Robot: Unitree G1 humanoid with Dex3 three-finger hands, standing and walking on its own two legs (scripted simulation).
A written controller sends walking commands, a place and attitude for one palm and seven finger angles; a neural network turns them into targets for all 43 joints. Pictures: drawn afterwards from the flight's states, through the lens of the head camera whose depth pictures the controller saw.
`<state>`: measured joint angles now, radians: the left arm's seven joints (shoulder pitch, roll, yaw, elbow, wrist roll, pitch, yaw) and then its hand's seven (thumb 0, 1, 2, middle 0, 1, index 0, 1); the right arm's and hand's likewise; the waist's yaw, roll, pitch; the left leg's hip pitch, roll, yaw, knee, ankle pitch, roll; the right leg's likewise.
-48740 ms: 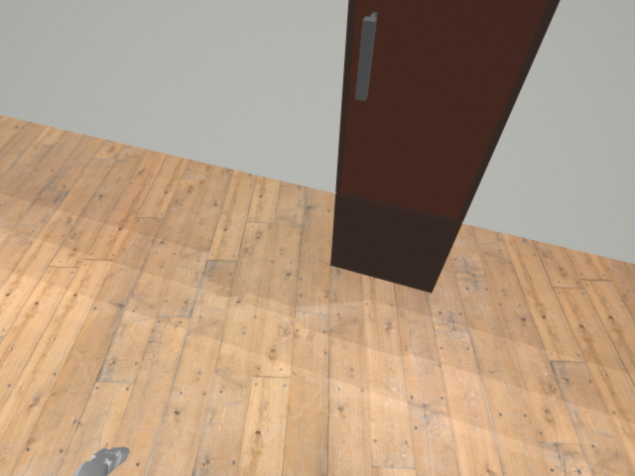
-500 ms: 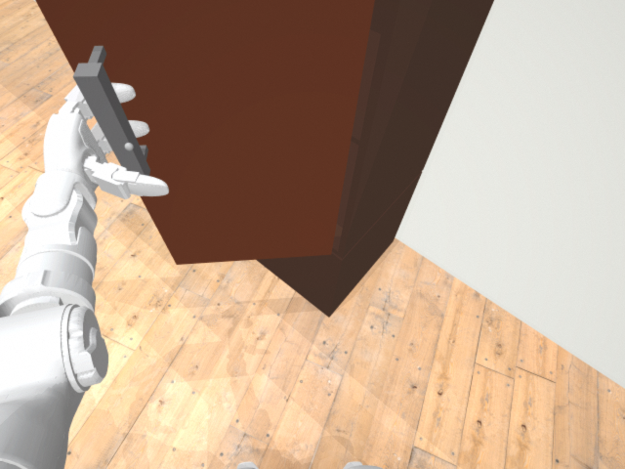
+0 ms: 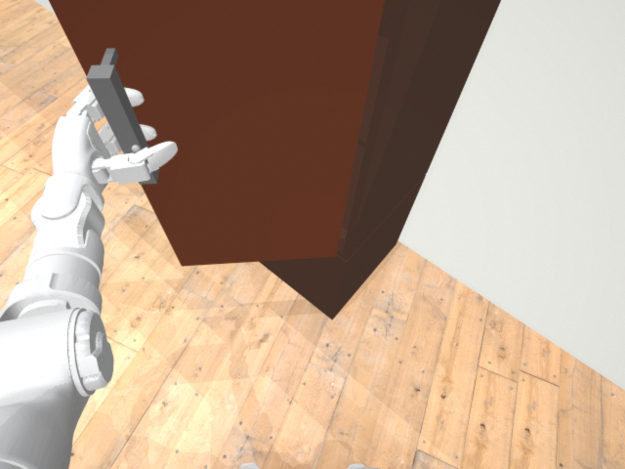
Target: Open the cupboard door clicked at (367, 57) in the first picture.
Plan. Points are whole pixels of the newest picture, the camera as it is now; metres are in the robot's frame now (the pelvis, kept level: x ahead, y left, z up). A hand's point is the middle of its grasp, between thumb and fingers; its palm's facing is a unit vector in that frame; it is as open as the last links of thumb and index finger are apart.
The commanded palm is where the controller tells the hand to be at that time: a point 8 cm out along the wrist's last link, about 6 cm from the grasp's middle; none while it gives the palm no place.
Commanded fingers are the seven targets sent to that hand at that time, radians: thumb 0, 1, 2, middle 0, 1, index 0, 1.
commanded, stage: close the thumb around the handle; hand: left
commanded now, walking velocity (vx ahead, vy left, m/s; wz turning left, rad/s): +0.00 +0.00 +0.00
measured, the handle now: (131, 121) +0.54 +0.22 +0.12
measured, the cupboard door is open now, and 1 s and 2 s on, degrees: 45 67 94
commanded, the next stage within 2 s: pull the door open along its arc in 0.30 s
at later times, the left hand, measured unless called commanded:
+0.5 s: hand (139, 147) +0.49 +0.19 +0.13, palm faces +0.04 -1.00 +0.00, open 6.0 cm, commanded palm +0.45 +0.24 +0.12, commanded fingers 0.00 0.90 0.90 -0.40 -1.35 -0.40 -1.35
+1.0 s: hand (161, 221) +0.37 +0.15 +0.13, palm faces +0.10 -0.99 +0.09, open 6.7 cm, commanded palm +0.34 +0.20 +0.12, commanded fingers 0.00 0.90 0.90 -0.40 -1.35 -0.40 -1.35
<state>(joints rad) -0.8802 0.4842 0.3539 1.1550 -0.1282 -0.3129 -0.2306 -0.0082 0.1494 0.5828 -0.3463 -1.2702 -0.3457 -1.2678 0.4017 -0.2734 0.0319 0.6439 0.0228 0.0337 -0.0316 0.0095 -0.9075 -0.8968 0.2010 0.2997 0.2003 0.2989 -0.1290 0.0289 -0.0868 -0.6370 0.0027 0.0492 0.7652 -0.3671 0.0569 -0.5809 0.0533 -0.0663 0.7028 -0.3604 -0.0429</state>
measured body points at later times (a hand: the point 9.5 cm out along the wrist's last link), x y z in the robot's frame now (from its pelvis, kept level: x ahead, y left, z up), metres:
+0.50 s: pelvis +0.00 +0.00 +0.00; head +0.07 +0.01 +0.44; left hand +0.48 +0.25 +0.13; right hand +0.01 -0.27 -0.12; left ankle +0.00 +0.08 -0.71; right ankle -0.02 -0.09 -0.71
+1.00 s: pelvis +0.01 +0.00 +0.01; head +0.03 -0.01 +0.46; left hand +0.36 +0.20 +0.12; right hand +0.15 -0.25 -0.09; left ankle +0.00 +0.08 -0.71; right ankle -0.02 -0.09 -0.71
